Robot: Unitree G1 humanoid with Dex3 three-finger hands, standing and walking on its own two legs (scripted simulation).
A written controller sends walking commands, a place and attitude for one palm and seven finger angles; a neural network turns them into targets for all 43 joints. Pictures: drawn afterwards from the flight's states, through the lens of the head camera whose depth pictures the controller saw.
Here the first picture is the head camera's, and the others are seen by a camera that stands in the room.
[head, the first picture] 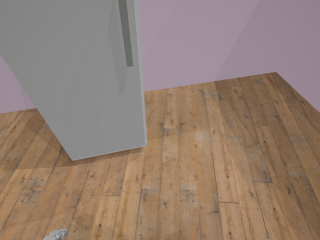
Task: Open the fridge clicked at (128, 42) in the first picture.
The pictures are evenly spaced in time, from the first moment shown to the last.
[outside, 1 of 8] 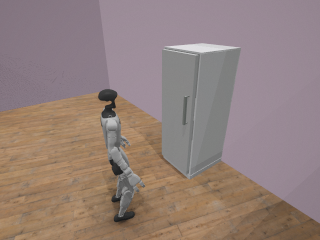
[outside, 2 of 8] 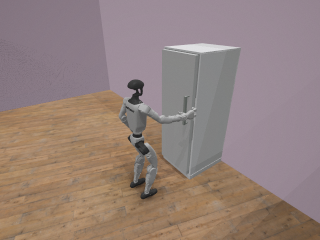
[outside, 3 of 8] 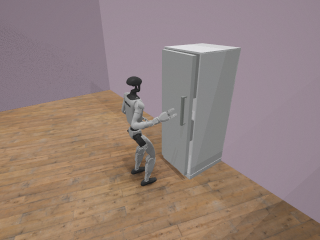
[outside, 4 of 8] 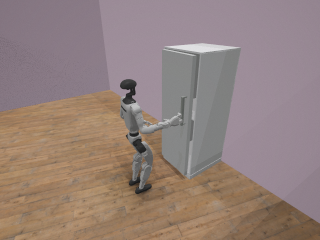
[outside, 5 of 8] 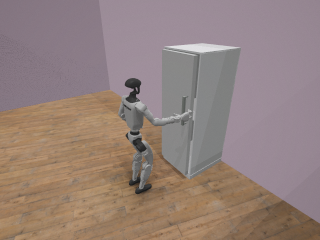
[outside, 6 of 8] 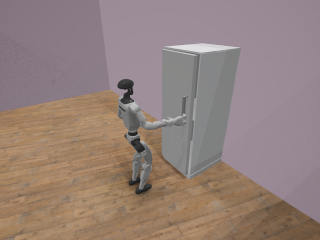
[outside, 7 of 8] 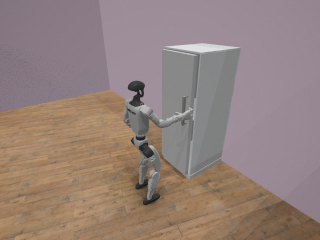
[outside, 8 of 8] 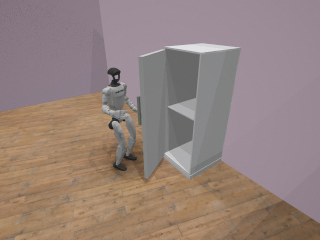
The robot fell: no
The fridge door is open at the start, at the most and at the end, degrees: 0 66 61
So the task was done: yes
